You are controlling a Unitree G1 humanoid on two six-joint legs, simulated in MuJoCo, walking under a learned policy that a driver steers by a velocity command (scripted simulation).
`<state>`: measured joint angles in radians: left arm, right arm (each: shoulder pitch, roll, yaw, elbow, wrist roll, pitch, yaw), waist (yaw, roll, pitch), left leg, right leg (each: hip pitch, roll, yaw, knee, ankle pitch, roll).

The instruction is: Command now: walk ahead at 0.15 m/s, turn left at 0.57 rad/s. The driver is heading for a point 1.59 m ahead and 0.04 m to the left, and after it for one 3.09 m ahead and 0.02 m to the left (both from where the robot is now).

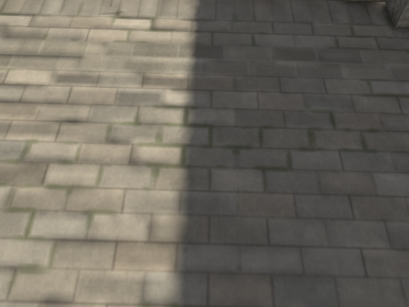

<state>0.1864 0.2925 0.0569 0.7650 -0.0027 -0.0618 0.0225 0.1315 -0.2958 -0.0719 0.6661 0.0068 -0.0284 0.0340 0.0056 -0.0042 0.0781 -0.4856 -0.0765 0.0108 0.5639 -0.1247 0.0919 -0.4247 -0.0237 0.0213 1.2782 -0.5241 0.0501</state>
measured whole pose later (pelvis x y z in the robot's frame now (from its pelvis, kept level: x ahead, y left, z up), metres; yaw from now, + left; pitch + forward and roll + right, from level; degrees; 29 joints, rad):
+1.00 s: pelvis +0.07 -0.02 +0.01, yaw +17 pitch -1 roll +0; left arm 0.21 0.25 0.04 0.82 0.02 -0.01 0.02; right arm 0.21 -0.20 -0.03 0.72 -0.02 0.01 -0.01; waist 0.03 -0.01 0.02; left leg -0.20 -0.02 -0.05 0.54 -0.32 0.01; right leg -0.25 -0.03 0.04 0.52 -0.25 0.05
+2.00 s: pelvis +0.38 +0.08 +0.01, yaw +16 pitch +1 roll +1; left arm 0.36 0.27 0.04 0.94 -0.03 -0.09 0.00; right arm 0.13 -0.25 -0.05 0.80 0.01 -0.09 0.03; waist 0.02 -0.02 0.05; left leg -0.36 -0.05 0.06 0.48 -0.14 0.07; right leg -0.34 -0.04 0.05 1.19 -0.37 -0.04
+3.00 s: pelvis +0.98 +0.15 +0.01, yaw -14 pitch +2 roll +1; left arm 0.36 0.30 0.06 0.72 -0.03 -0.03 0.02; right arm 0.11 -0.28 -0.05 0.74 0.00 -0.12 0.02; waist 0.03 -0.03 0.01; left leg -0.40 -0.03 0.01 0.54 -0.17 0.02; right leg -0.33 0.06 0.15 1.11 -0.47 -0.03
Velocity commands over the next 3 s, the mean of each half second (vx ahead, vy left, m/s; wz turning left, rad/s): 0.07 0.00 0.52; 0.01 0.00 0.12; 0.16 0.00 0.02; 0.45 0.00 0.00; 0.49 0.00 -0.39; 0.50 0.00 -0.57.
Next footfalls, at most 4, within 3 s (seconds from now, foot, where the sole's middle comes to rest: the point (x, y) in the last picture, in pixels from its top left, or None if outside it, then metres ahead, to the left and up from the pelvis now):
0.40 right None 0.17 -0.15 -0.76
0.72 left None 0.06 0.09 -0.76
1.88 left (147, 285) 0.47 0.20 -0.76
2.42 right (201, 188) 0.82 0.04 -0.76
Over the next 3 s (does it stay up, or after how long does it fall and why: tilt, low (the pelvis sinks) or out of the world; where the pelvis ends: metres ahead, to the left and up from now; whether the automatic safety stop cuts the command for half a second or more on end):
stays up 0.98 0.15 0.01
